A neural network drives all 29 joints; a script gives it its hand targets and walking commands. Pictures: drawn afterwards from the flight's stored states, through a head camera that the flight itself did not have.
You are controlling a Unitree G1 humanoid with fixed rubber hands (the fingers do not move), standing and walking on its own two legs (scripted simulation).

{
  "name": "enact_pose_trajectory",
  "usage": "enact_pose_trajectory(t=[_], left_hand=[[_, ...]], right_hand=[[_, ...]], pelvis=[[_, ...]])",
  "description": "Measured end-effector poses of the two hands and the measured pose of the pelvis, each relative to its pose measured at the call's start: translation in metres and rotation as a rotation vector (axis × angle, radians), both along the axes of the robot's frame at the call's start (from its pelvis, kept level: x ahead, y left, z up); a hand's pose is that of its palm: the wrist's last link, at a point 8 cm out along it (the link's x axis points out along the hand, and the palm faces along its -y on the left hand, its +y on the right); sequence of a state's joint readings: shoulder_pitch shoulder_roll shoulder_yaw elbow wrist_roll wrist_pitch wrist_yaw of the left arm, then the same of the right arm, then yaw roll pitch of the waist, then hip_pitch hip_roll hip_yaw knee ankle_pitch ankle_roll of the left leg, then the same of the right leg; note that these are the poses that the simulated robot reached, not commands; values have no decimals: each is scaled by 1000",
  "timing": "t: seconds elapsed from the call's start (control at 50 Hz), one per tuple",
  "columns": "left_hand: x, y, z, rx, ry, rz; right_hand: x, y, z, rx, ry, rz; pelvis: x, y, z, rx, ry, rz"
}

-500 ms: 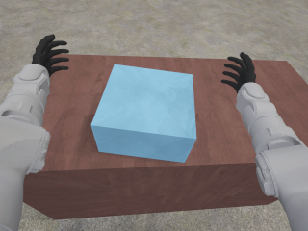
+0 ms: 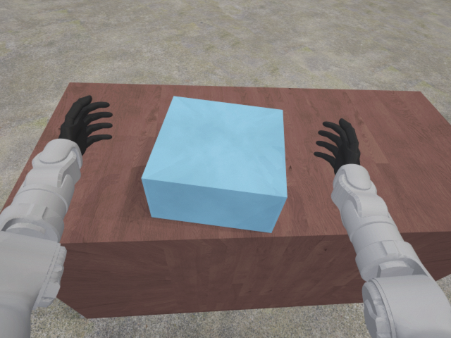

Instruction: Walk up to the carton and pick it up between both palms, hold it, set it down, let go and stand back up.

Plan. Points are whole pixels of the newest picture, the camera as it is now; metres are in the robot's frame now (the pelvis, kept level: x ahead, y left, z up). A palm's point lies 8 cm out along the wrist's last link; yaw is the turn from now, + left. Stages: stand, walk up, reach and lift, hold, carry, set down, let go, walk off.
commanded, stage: set down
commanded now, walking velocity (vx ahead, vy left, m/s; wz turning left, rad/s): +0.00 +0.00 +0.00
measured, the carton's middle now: (220, 161) +0.52 -0.02 -0.02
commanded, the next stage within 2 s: none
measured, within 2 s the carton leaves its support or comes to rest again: neither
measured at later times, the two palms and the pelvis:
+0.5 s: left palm (63, 181) +0.38 +0.26 +0.09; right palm (335, 194) +0.35 -0.21 +0.08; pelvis +0.01 +0.01 +0.00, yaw -1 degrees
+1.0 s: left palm (42, 258) +0.27 +0.27 +0.05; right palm (342, 255) +0.25 -0.20 +0.05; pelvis +0.01 -0.01 +0.01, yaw -2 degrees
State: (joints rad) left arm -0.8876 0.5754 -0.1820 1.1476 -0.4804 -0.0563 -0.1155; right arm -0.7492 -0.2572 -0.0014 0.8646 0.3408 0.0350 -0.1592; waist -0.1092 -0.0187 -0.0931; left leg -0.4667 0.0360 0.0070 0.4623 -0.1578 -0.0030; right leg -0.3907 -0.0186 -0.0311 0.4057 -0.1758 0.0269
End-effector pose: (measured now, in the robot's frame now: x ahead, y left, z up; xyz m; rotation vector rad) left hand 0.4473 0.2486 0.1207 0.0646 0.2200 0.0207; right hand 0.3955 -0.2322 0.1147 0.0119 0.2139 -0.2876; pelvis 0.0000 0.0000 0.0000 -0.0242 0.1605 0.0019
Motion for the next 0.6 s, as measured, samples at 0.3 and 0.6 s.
enact_pose_trajectory(t=[0.3,0.6], left_hand=[[-32,0,-15,6,43,-56],[-74,13,-35,-8,19,-38]], right_hand=[[-40,7,-31,42,59,9],[-60,19,-37,47,24,19]], pelvis=[[10,12,4,-1,-131,-36],[14,3,6,0,-200,-19]])
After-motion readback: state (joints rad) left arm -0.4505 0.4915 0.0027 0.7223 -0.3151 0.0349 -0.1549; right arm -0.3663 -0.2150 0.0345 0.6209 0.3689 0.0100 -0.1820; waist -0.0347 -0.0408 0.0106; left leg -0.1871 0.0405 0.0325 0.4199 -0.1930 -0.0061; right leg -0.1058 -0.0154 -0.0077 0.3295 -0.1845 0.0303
